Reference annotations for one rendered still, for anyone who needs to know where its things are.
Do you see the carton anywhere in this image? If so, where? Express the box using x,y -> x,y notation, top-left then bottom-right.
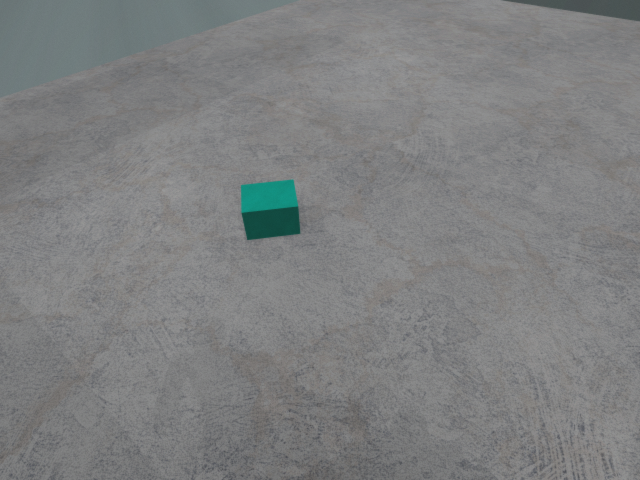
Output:
241,180 -> 300,240

